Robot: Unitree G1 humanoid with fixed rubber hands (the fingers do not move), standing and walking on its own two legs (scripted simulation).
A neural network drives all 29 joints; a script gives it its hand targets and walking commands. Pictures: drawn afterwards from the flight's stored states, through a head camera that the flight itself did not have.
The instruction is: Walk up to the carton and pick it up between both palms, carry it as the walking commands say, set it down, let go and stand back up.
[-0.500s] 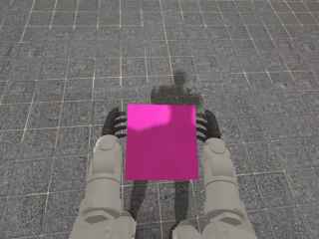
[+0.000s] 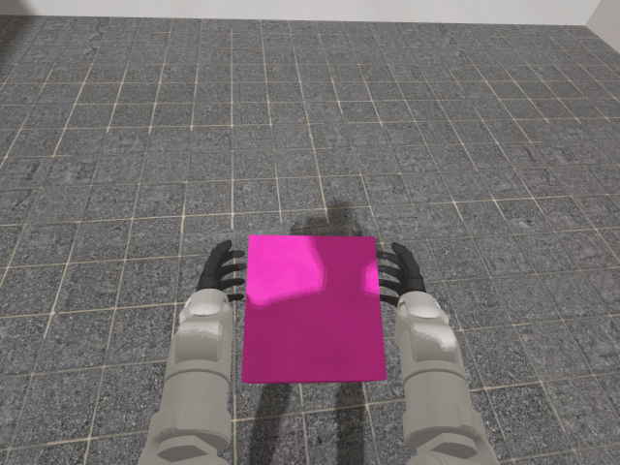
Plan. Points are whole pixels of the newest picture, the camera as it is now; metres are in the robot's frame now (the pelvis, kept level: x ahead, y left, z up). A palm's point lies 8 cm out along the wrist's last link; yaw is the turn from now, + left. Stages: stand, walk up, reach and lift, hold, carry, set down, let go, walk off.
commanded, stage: reach and lift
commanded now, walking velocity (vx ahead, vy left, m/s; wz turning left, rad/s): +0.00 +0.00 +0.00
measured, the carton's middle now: (309, 315) +0.36 +0.01 -0.08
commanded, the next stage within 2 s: hold in 1.80 s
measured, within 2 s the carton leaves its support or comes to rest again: neither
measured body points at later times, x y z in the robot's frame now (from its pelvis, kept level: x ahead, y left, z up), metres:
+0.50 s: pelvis +0.01 -0.01 +0.01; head -0.03 +0.00 +0.46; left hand +0.33 +0.14 +0.06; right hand +0.34 -0.13 +0.07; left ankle +0.06 +0.12 -0.73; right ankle +0.01 -0.14 -0.73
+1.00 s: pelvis +0.01 +0.00 +0.01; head -0.03 +0.01 +0.46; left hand +0.34 +0.13 +0.06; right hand +0.33 -0.14 +0.07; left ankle +0.06 +0.12 -0.73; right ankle +0.01 -0.14 -0.73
